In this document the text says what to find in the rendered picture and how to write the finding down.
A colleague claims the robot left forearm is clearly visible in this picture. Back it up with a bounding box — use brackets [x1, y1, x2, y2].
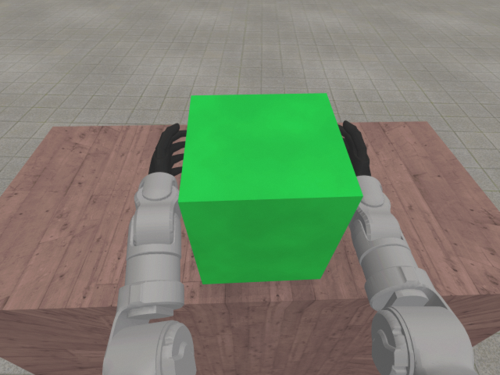
[102, 172, 184, 375]

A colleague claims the robot left hand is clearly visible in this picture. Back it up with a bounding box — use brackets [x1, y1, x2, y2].
[148, 123, 187, 176]

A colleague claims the carton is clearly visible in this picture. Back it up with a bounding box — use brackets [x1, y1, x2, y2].
[178, 93, 363, 284]

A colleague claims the robot right forearm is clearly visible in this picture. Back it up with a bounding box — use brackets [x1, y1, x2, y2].
[348, 176, 474, 368]

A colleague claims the pedestal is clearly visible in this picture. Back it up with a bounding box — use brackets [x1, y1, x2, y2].
[0, 121, 500, 375]

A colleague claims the robot right upper arm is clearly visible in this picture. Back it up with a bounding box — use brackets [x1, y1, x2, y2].
[371, 306, 479, 375]

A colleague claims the robot right hand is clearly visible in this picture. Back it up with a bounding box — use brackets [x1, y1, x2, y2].
[338, 120, 371, 176]

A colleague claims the robot left upper arm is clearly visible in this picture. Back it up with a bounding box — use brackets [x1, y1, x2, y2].
[103, 320, 196, 375]

